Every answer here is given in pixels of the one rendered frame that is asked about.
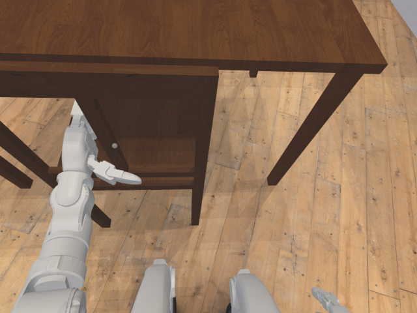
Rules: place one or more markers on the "left robot forearm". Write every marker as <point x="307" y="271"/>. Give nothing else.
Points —
<point x="61" y="263"/>

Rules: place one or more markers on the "table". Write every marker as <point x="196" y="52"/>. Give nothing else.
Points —
<point x="327" y="36"/>

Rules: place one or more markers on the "robot thigh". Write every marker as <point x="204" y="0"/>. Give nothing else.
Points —
<point x="249" y="295"/>
<point x="157" y="289"/>

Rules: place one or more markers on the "robot right hand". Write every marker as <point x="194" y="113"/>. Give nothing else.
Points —
<point x="329" y="301"/>

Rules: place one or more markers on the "robot left hand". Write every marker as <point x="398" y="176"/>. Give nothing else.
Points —
<point x="79" y="142"/>

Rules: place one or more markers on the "right robot thigh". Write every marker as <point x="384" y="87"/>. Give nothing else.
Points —
<point x="249" y="295"/>

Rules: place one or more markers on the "robot left upper arm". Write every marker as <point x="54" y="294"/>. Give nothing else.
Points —
<point x="67" y="300"/>

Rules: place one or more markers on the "chair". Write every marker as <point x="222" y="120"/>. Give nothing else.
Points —
<point x="160" y="116"/>

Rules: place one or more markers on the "left robot thigh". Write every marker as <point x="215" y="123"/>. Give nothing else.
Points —
<point x="157" y="289"/>

